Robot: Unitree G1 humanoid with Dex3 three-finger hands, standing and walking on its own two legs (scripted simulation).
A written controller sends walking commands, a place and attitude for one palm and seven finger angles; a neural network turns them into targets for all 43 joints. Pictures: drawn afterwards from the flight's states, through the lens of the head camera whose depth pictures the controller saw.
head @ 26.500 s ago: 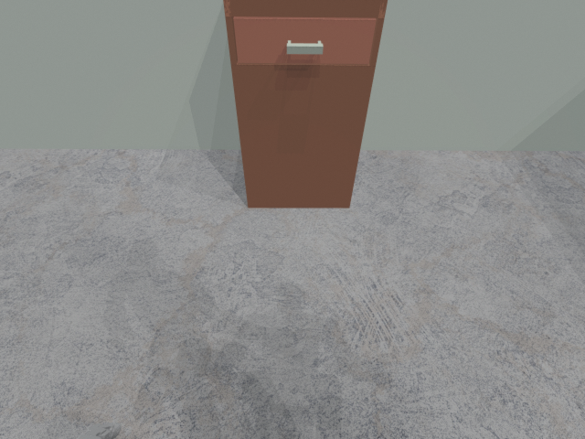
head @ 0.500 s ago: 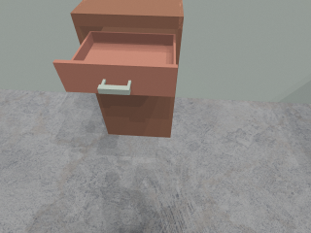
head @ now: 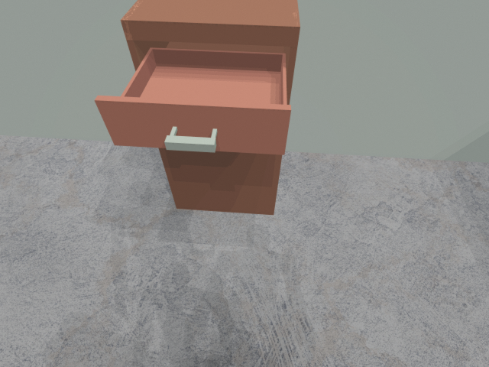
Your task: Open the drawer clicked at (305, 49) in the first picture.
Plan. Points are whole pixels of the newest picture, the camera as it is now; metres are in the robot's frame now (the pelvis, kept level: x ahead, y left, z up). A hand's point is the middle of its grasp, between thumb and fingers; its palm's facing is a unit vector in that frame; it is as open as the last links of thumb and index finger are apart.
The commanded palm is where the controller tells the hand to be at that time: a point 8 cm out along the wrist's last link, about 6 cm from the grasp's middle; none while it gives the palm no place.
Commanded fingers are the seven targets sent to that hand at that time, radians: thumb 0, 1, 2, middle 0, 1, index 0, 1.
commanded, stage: let the arm hang, fingers relaxed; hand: left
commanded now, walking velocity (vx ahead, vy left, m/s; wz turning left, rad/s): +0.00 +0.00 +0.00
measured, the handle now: (192, 137) +0.59 +0.16 +0.01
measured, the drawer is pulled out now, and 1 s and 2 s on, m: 0.30 0.30 0.30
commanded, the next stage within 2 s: look to check the result in 0.32 s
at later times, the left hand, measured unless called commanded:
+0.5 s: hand out of the picture +0.03 +0.19 -0.17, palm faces +0.00 -0.97 -0.24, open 7.4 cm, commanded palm none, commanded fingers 0.00 0.90 0.90 -0.20 -0.30 -0.20 -0.30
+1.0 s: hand out of the picture +0.08 +0.21 -0.16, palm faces -0.02 -0.96 -0.28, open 7.4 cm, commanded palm none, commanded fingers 0.00 0.90 0.90 -0.20 -0.30 -0.20 -0.30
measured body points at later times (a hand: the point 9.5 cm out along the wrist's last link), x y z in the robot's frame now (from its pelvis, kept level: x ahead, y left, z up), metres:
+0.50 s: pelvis +0.01 +0.00 +0.00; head +0.03 -0.01 +0.45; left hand +0.03 +0.24 -0.15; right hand +0.01 -0.23 -0.16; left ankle +0.03 +0.12 -0.74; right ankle +0.02 -0.10 -0.74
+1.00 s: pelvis +0.02 -0.01 +0.00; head +0.04 -0.01 +0.45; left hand +0.08 +0.26 -0.14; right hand +0.07 -0.27 -0.15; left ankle +0.03 +0.12 -0.74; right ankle +0.02 -0.10 -0.74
